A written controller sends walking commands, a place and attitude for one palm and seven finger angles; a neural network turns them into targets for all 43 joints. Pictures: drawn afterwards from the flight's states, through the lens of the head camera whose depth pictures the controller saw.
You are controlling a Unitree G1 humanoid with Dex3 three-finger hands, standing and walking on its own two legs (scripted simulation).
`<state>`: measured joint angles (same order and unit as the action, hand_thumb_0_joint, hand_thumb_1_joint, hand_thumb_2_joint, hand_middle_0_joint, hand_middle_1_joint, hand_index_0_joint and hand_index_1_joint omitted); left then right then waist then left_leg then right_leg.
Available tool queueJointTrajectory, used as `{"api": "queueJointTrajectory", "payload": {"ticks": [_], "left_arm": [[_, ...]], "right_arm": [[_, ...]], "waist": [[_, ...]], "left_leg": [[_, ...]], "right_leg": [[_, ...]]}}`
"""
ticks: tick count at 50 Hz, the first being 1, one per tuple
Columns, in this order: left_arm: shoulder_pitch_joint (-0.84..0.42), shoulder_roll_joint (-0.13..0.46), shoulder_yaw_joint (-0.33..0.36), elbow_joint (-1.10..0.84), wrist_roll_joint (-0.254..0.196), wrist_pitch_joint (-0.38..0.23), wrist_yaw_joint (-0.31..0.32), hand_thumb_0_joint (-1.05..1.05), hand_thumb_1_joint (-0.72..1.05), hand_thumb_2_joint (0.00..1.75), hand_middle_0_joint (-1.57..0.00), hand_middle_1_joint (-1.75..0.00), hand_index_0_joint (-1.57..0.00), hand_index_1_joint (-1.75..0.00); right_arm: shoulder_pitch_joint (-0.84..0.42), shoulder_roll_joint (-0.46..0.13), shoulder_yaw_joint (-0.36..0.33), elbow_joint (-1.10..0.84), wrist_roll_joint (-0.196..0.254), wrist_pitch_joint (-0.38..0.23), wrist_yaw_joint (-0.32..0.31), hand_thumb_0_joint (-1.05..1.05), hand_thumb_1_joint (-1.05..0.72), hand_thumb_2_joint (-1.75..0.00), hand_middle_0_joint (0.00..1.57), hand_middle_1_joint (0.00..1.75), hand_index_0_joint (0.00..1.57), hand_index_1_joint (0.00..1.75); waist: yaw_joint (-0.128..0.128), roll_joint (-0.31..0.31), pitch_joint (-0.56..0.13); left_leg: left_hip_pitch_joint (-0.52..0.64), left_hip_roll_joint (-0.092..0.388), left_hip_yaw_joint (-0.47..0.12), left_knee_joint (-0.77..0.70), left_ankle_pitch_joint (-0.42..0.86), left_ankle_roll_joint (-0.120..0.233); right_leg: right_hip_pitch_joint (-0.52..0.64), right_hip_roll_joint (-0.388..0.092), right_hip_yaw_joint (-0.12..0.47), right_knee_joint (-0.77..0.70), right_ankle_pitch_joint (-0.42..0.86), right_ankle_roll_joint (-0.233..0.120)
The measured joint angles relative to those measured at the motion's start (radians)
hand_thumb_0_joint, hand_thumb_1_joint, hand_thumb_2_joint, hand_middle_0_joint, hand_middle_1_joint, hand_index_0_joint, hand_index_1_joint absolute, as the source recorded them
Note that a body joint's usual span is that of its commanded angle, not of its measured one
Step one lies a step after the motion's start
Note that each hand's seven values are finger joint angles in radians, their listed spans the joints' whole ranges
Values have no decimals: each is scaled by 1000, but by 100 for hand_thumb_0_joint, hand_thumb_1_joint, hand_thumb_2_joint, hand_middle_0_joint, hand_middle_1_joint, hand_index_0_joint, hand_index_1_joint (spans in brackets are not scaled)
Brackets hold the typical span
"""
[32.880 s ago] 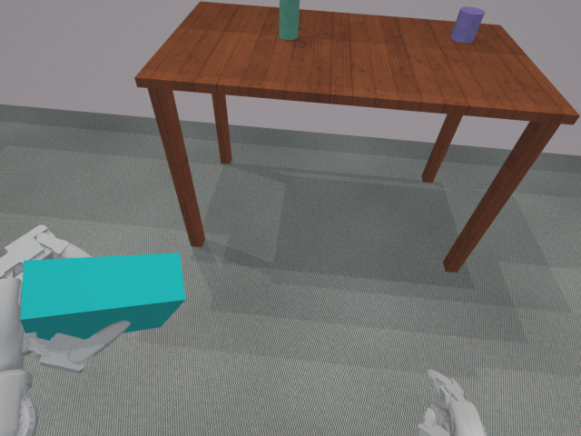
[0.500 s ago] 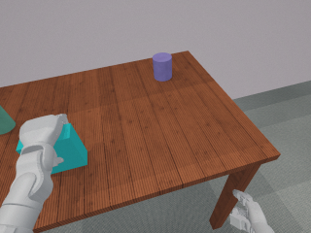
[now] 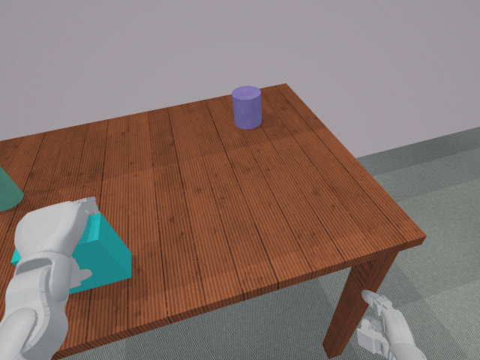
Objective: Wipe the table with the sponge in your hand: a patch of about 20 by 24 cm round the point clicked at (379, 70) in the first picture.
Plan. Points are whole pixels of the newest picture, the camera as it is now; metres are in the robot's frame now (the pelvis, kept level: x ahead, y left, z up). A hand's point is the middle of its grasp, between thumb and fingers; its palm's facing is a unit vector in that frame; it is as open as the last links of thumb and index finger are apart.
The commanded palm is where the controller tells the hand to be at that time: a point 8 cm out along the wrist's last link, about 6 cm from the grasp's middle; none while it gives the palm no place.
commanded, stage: wipe back along the first lane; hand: left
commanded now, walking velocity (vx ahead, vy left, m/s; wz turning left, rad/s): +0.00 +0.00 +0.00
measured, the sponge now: (86, 263) +0.24 +0.30 +0.05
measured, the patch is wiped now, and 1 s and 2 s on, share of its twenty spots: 0.95 0.95 0.95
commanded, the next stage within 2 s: lift the sponge slowly off the table in 0.08 s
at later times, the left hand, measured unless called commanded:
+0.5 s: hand (69, 260) +0.21 +0.29 +0.11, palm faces +0.06 -0.07 -1.00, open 9.3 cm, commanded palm +0.18 +0.28 +0.16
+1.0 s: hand (60, 260) +0.21 +0.29 +0.12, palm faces +0.07 -0.08 -0.99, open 9.3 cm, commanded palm +0.18 +0.28 +0.20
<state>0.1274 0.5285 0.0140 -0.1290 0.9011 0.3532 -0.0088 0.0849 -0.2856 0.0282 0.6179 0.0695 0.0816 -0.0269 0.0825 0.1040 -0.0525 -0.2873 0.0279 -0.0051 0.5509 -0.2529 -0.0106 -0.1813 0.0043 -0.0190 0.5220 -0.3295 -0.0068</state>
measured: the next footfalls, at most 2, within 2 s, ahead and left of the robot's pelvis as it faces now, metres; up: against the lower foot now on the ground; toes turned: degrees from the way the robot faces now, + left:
none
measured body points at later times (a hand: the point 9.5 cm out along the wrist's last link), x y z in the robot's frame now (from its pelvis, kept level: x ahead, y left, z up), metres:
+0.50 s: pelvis -0.01 +0.00 +0.00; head -0.04 -0.04 +0.45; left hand +0.21 +0.29 +0.16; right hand +0.22 -0.21 -0.08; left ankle +0.02 +0.13 -0.73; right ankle -0.03 -0.12 -0.73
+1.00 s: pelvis -0.02 -0.01 +0.00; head -0.05 -0.05 +0.45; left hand +0.20 +0.29 +0.18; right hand +0.22 -0.21 -0.07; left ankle +0.02 +0.13 -0.73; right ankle -0.03 -0.12 -0.73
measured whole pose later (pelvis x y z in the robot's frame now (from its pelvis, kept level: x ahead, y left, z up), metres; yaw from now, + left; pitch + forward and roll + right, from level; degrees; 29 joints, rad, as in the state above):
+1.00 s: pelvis -0.02 -0.01 +0.00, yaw +1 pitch -5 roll -1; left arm 0.08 0.55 -0.02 -0.16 0.87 0.34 -0.07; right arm 0.05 -0.27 0.04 0.68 0.05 0.01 -0.07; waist 0.13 0.11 0.00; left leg -0.22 0.03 -0.03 0.49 -0.19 -0.02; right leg -0.11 0.01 -0.04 0.47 -0.28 -0.02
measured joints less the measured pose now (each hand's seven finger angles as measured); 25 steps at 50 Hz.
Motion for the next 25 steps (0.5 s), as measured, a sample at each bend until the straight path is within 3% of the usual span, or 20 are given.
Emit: {"api": "queueJointTrajectory", "payload": {"ticks": [10,25], "left_arm": [[42,-24,-25,-60,20,32,8,2,-44,110,-75,-147,-78,-146],[15,-13,-41,-57,5,32,-20,2,-45,110,-76,-146,-79,-145]], "right_arm": [[-14,11,3,6,1,-7,-6,2,-90,-90,20,30,19,30],[-17,17,12,24,-8,-34,-21,2,-90,-90,20,30,18,29]], "waist": [[12,3,3],[24,0,18]], "left_leg": [[3,-3,0,-1,9,2],[24,-3,-7,-12,23,-1]], "right_leg": [[0,-3,0,5,5,2],[22,-1,-6,-2,15,-2]]}}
